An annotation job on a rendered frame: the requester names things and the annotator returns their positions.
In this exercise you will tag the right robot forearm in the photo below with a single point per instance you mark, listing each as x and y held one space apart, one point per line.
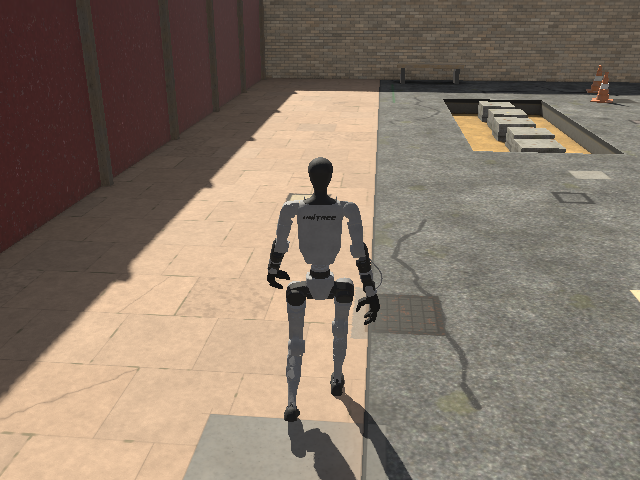
366 275

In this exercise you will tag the robot left upper arm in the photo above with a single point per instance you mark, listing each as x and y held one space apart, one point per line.
288 211

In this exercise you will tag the left robot thigh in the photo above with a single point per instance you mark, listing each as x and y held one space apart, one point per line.
296 304

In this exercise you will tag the robot left hand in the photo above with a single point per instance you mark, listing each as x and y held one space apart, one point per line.
281 275

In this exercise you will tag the humanoid robot head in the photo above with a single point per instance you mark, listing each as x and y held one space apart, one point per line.
320 172

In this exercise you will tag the robot right upper arm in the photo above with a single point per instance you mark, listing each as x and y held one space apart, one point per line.
351 211

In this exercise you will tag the left robot forearm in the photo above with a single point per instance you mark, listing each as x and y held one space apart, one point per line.
275 260

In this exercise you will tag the robot right hand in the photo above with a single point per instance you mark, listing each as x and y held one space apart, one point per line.
374 307

